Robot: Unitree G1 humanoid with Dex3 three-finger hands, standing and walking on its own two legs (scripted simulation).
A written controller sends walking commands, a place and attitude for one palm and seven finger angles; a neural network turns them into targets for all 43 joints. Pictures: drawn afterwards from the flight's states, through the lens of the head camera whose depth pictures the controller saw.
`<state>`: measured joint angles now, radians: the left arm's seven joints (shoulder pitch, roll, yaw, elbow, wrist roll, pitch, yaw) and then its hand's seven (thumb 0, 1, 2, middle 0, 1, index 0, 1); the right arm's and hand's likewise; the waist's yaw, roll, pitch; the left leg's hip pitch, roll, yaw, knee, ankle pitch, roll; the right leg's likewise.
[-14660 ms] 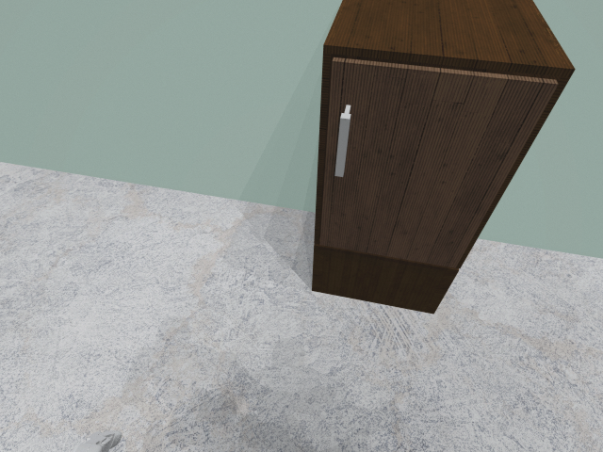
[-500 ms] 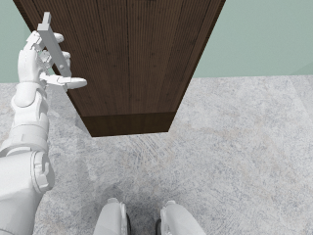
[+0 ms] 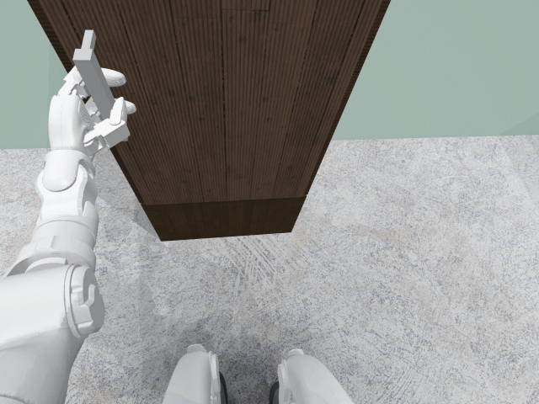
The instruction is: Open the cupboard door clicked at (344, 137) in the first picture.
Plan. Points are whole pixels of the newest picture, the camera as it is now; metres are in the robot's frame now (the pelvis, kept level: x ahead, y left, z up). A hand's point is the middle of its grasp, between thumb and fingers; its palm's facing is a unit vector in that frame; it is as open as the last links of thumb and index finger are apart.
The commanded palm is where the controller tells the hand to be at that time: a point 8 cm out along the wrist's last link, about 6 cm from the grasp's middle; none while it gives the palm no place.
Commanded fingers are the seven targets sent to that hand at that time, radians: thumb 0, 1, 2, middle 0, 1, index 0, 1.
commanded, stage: pull the door open along its arc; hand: left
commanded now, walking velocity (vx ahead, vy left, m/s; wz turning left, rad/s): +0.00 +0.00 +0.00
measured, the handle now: (106, 91) +0.56 +0.20 +0.07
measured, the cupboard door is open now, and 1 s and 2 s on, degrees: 0 34 42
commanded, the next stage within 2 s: open thumb and fingers to let go in 1.08 s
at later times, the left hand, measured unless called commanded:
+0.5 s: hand (128, 165) +0.44 +0.16 +0.07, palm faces +0.03 -1.00 +0.01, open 5.8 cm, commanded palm +0.38 +0.21 +0.06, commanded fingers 0.00 0.90 0.90 -0.40 -1.35 -0.40 -1.35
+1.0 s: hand (198, 248) +0.31 +0.07 +0.07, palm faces +0.43 -0.90 +0.02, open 5.9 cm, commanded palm +0.24 +0.09 +0.06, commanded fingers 0.00 0.90 0.90 -0.40 -1.35 -0.40 -1.35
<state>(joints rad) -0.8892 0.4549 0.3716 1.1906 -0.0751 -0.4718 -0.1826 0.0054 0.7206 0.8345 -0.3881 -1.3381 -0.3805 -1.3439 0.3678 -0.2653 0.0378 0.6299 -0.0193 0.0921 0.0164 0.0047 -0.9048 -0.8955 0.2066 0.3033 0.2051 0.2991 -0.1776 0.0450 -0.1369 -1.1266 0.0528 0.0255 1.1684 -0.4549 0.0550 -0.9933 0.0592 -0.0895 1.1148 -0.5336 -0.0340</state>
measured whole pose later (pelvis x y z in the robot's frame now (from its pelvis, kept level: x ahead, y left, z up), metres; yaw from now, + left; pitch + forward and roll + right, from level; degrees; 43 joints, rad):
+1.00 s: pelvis +0.01 -0.03 +0.02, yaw +4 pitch +14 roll -1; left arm 0.00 -0.12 -0.17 0.31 0.09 -0.37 0.56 -0.01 0.72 0.79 -0.32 -1.33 -0.34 -1.33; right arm 0.18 -0.17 0.01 0.55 -0.07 0.04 0.05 0.01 -0.91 -0.90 0.20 0.30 0.20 0.30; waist 0.00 0.03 -0.17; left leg -0.88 0.01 0.00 1.06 -0.43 0.01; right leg -0.75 0.03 -0.11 1.06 -0.55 -0.07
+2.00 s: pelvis +0.02 -0.05 +0.02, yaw +5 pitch +15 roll +1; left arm 0.22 -0.08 -0.25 0.12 0.08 -0.33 0.50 -0.01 -0.49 0.30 -0.34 -0.77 -0.37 -0.79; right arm 0.21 -0.19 0.02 0.53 -0.07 -0.03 0.01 0.01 -0.91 -0.90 0.20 0.30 0.20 0.30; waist -0.02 0.04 -0.19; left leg -0.88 0.01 -0.01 1.06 -0.44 -0.02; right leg -0.76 0.03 -0.12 1.09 -0.59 -0.10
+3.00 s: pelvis +0.00 -0.02 +0.00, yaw +3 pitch +15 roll -2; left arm 0.48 0.12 -0.19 -0.15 -0.06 -0.41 0.02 -0.02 -0.50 0.30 -0.20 -0.32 -0.21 -0.33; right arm 0.24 -0.21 0.03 0.38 -0.01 0.02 0.01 0.01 -0.90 -0.90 0.21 0.30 0.20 0.30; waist -0.01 0.04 -0.16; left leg -0.96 0.01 0.01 1.18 -0.48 0.03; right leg -0.83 0.03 -0.10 1.17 -0.60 -0.06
